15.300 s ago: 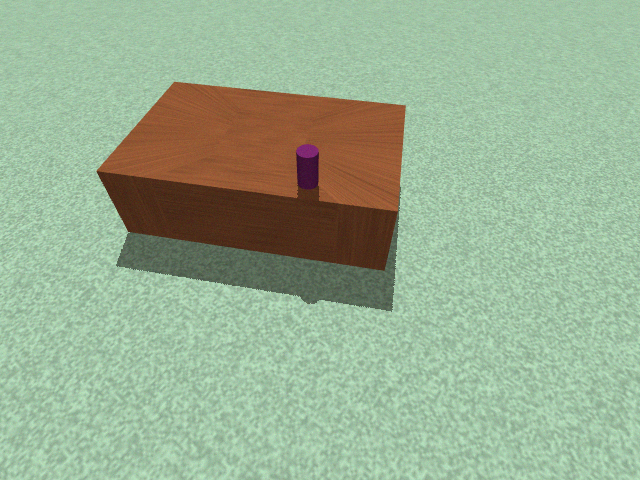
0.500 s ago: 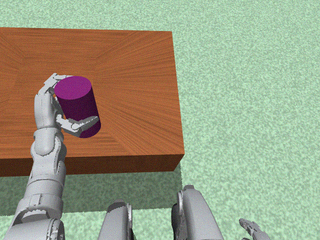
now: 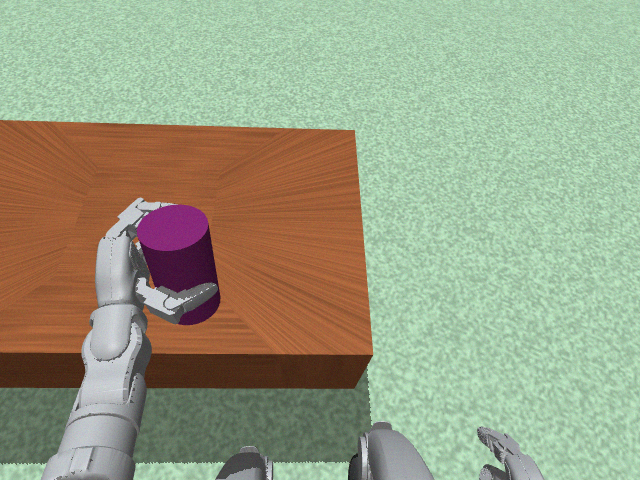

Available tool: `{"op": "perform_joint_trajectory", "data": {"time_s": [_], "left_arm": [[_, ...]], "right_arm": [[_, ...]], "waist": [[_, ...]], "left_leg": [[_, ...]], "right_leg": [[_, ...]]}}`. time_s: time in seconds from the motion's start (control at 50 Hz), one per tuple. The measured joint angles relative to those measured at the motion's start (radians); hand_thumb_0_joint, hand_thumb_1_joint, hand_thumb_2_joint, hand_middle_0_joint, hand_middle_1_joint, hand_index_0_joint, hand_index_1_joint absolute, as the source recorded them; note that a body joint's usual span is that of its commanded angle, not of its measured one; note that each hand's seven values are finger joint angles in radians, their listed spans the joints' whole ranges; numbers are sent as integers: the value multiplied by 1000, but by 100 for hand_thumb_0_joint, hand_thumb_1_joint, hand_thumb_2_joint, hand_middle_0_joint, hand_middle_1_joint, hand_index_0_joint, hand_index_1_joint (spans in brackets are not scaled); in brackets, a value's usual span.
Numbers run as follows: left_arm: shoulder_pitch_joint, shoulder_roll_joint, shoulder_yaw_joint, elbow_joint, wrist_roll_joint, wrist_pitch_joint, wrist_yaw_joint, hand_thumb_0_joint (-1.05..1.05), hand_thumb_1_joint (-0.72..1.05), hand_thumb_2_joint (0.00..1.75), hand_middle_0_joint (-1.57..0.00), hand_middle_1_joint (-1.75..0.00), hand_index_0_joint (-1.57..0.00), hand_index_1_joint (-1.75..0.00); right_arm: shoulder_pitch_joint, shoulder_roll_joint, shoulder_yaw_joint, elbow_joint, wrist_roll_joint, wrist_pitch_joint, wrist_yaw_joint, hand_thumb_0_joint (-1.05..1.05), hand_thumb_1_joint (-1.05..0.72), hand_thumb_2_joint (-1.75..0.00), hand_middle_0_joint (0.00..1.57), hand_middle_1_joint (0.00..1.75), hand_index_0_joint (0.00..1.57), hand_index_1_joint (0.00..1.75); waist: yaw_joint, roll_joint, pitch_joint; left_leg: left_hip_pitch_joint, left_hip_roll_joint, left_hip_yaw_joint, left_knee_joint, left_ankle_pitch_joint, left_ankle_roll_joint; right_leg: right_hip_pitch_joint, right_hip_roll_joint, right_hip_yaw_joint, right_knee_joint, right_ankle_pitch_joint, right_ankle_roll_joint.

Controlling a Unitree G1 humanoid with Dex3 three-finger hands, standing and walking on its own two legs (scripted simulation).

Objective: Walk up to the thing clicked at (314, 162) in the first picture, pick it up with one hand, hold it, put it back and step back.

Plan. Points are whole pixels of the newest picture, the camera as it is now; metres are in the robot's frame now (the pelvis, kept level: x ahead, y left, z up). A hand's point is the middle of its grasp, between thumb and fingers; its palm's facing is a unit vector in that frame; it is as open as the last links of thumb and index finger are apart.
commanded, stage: lift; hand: left
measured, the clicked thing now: (183, 267) +0.37 +0.16 +0.03
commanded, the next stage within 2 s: hold in 0.52 s
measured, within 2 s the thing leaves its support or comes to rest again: neither
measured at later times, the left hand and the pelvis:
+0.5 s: hand (174, 254) +0.36 +0.16 +0.07, palm faces +0.11 -0.99 -0.02, open 11.3 cm; pelvis +0.01 -0.01 +0.03, yaw +0 degrees
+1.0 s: hand (168, 252) +0.35 +0.16 +0.09, palm faces +0.10 -0.99 -0.02, open 11.3 cm; pelvis +0.01 -0.01 +0.04, yaw +0 degrees
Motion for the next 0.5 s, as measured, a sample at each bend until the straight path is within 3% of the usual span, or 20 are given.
{"op": "perform_joint_trajectory", "data": {"time_s": [0.5], "left_arm": [[106, -24, -8, -88, -24, 17, -20, 1, -58, 106, -79, -114, -67, -106]], "right_arm": [[13, 8, -4, -2, 4, 1, -7, 1, -92, -90, 20, 30, 20, 30]], "waist": [[7, 6, 35]], "left_leg": [[203, 9, 6, -162, 45, -10]], "right_leg": [[192, 12, 0, -137, 29, -8]]}}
